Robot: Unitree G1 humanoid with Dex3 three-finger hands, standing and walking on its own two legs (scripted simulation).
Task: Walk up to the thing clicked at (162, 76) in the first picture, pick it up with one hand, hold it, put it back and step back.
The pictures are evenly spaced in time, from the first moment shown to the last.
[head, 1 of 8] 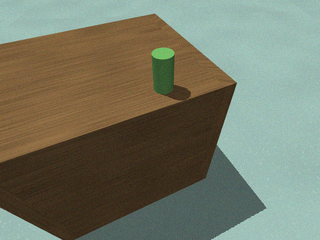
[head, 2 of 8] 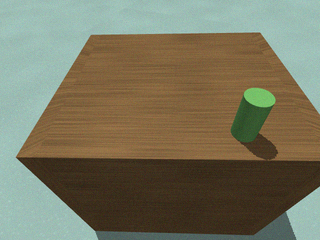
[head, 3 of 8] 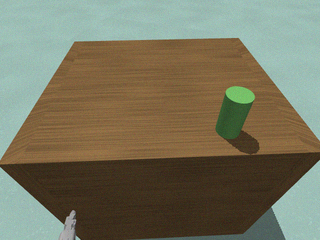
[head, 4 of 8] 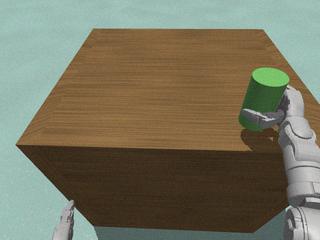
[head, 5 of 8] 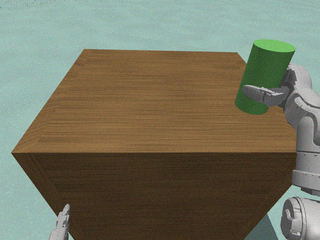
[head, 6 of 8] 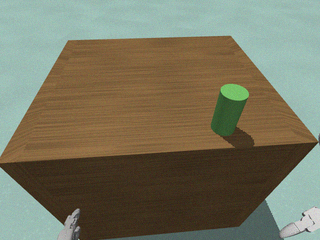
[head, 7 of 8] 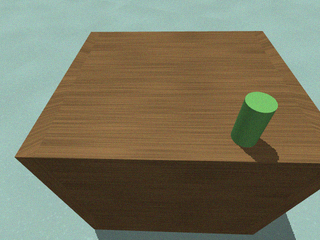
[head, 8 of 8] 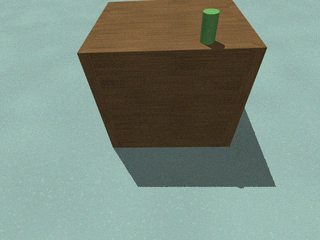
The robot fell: no
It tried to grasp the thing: yes
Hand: right
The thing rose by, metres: 0.23
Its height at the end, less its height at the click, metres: +0.00
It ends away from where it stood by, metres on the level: 0.02
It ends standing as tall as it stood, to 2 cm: yes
